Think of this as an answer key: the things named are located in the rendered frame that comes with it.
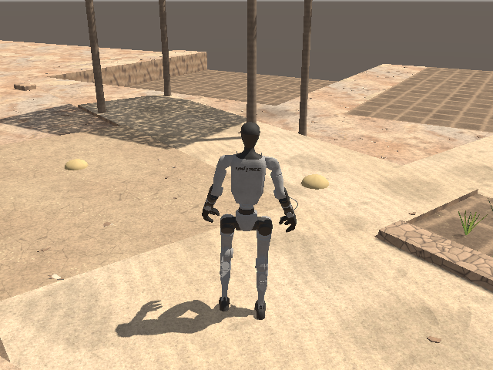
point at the right robot forearm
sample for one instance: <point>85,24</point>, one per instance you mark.
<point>286,205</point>

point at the right robot hand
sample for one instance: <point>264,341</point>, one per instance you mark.
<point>292,221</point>

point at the left robot upper arm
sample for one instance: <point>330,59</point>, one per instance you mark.
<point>220,173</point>

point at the right robot upper arm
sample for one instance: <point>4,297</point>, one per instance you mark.
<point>276,175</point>

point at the left robot forearm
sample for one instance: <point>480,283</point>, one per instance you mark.
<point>210,201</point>

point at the left robot hand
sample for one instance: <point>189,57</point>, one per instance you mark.
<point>205,213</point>

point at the robot left foot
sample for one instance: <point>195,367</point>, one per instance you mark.
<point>224,305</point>

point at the left robot thigh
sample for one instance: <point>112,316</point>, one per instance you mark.
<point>227,228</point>

